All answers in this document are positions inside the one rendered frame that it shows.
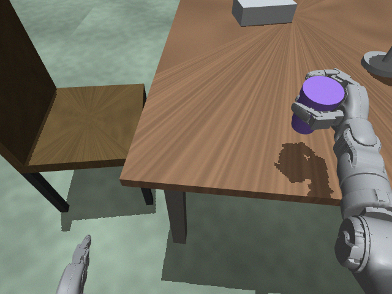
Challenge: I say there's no right robot arm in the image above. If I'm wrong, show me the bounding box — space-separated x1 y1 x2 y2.
333 118 392 294

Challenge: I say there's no left robot hand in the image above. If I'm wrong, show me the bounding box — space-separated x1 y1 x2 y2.
56 235 91 294

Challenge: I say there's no table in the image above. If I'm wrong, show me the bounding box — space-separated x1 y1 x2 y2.
119 0 392 244

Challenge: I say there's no right robot hand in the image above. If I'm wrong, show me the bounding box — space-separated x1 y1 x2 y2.
291 68 369 131

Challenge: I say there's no desk lamp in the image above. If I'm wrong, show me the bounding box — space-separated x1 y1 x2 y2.
361 47 392 78

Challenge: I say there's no chair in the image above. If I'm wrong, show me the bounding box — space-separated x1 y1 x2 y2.
0 0 153 213

